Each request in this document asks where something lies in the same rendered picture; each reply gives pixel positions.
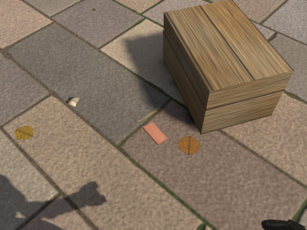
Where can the robot right hand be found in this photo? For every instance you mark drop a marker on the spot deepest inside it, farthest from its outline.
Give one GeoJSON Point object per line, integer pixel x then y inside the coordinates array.
{"type": "Point", "coordinates": [274, 224]}

